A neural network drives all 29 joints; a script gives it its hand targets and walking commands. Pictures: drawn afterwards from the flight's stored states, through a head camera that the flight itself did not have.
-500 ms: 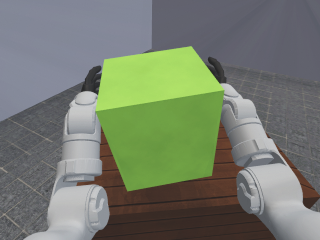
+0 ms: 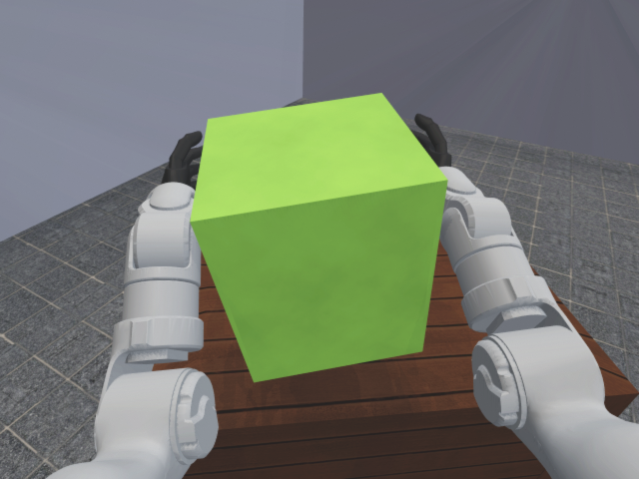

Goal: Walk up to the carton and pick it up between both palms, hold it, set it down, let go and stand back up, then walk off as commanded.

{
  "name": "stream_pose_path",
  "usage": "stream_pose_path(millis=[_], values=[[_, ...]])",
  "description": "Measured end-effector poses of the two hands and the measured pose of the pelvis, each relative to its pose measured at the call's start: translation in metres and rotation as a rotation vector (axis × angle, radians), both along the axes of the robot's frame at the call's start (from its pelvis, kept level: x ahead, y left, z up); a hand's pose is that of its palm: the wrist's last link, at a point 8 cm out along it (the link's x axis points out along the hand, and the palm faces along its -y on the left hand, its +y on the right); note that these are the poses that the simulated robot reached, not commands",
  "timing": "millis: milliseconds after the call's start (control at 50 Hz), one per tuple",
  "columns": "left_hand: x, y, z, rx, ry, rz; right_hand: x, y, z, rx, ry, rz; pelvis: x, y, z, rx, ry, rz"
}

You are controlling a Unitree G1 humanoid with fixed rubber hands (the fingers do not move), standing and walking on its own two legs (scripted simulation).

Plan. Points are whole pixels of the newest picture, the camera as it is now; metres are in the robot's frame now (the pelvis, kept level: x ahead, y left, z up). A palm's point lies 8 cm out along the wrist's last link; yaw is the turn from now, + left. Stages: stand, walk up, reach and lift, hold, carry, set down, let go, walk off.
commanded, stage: hold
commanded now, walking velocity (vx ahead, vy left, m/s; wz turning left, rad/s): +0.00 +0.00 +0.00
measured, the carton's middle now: (317, 237) +0.34 -0.01 +0.20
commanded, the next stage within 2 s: none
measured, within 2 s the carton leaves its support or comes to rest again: neither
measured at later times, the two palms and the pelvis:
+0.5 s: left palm (180, 193) +0.38 +0.14 +0.25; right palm (431, 177) +0.37 -0.16 +0.26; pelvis +0.00 +0.00 +0.00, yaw +0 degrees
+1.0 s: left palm (179, 193) +0.38 +0.14 +0.25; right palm (431, 177) +0.37 -0.16 +0.26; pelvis +0.00 +0.00 +0.00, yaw +0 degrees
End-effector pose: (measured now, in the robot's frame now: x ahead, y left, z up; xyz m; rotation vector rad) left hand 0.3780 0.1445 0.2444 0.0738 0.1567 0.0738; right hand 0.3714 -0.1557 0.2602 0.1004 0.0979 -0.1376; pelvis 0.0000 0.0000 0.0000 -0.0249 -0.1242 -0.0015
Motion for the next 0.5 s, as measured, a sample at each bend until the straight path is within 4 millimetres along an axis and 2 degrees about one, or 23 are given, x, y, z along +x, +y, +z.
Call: stream_pose_path(millis=[500], values=[[0.0, -0.0005, 0.0014, 0.004, -0.002, 0.001, 0.0003, -0.0005, 0.0002, 0.005, -0.001, 0.002, 0.0005, -0.0001, 0.0, 0.0, 0.001, 0.0]])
